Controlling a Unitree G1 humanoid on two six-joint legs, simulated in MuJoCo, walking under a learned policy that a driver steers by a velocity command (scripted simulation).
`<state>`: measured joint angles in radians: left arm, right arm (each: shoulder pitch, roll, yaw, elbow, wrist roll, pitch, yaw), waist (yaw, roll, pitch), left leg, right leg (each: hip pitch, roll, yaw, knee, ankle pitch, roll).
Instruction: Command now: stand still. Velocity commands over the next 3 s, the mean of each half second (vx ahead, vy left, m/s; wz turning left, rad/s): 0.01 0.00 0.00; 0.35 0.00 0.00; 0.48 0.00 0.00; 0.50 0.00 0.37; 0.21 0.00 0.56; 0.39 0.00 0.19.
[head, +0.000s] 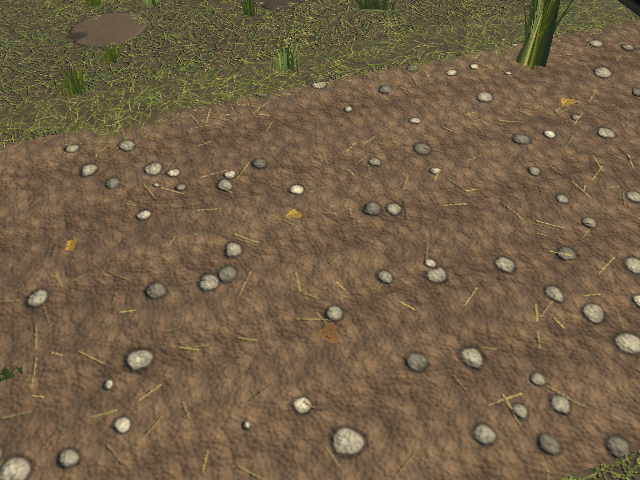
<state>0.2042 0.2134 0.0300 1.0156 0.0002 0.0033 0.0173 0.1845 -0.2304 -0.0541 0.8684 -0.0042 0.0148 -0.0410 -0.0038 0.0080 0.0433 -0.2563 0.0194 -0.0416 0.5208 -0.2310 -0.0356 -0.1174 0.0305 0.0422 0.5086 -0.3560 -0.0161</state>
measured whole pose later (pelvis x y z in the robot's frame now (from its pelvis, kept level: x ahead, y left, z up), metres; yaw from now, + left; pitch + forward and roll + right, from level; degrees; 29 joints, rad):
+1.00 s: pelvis +0.16 +0.07 +0.01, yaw +1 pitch +1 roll -1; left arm 0.09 0.26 0.06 0.92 -0.02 -0.08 -0.01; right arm 0.44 -0.18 -0.01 1.08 -0.01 -0.09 0.00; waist -0.07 -0.03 0.00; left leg 0.05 -0.05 0.04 0.19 -0.26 0.07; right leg -0.66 -0.09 0.01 0.79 -0.02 -0.02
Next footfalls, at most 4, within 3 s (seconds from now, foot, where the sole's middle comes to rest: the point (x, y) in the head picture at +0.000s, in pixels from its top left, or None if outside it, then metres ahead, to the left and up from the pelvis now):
1.20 right None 0.48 -0.06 -0.77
1.74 left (252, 368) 0.78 0.20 -0.77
2.22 right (297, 266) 1.08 0.10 -0.77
2.66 left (221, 323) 0.90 0.28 -0.77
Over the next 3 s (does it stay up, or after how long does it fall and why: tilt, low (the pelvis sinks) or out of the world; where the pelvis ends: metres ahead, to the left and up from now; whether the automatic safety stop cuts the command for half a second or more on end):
stays up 1.04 0.24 0.01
